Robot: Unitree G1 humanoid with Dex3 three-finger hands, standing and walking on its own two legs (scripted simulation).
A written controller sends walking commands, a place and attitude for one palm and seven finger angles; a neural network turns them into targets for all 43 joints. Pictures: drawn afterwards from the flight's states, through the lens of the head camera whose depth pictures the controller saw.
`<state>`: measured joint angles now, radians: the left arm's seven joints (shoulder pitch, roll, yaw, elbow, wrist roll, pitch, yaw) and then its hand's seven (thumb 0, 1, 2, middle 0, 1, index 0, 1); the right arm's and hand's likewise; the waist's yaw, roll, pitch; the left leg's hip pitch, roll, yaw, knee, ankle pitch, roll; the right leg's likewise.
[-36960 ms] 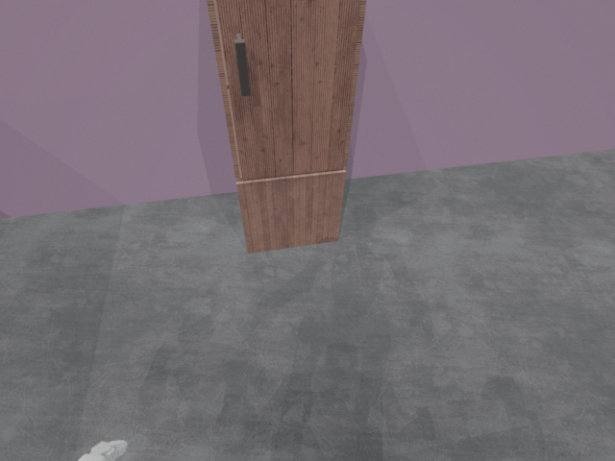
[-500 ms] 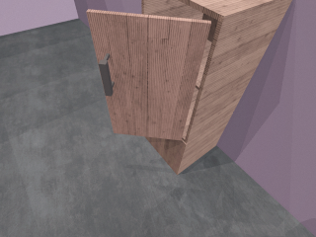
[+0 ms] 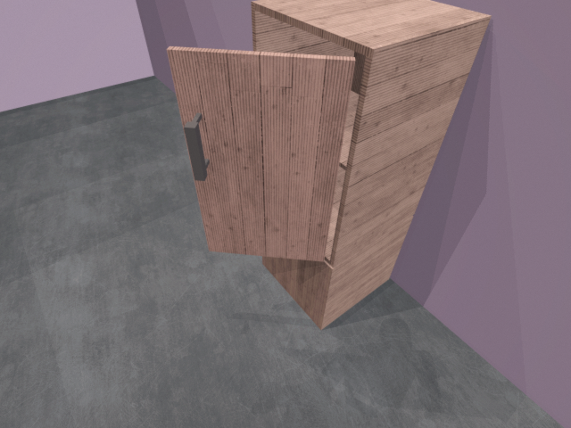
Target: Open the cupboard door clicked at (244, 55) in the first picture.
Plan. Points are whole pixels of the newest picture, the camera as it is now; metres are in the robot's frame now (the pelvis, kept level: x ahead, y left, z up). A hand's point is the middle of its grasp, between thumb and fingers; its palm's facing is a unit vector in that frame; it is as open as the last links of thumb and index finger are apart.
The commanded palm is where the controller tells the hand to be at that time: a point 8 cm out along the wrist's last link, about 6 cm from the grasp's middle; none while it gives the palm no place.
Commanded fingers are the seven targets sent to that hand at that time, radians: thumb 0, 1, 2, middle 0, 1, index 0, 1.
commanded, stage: shuffle to correct the standing spot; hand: left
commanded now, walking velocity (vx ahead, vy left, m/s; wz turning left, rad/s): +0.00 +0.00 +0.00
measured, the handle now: (199, 147) +0.66 +0.23 +0.05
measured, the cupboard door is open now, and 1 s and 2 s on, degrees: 47 47 47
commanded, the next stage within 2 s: come to a stop and stand still in 0.74 s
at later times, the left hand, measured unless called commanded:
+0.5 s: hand out of the picture -0.02 +0.19 -0.18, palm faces +0.03 -0.99 -0.14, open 7.4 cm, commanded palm none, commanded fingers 0.00 0.90 0.90 -0.20 -0.30 -0.20 -0.30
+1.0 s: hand out of the picture +0.14 +0.29 -0.18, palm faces +0.02 -0.99 -0.17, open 7.4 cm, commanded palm none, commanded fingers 0.00 0.90 0.90 -0.20 -0.30 -0.20 -0.30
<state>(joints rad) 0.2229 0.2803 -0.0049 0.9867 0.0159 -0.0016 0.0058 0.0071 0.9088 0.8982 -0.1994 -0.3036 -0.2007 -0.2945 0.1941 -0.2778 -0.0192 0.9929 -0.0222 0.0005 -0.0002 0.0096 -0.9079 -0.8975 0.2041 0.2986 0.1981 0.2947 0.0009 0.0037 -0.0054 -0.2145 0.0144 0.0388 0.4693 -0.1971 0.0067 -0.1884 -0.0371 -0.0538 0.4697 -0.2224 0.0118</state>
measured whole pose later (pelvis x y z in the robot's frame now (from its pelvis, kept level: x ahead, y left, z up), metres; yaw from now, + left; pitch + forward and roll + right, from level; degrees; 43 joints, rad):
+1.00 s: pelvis +0.12 +0.11 +0.00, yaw -3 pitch +0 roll +0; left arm 0.30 0.17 0.06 1.03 0.02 0.00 0.02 0.01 0.91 0.90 -0.20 -0.30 -0.20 -0.29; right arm 0.31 -0.13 -0.02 1.03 -0.03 -0.05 -0.03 0.01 -0.92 -0.90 0.20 0.30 0.20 0.29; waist 0.00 -0.05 0.03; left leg -0.25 0.02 0.18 0.48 -0.23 0.06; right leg -0.45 -0.07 -0.06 0.99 -0.33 0.01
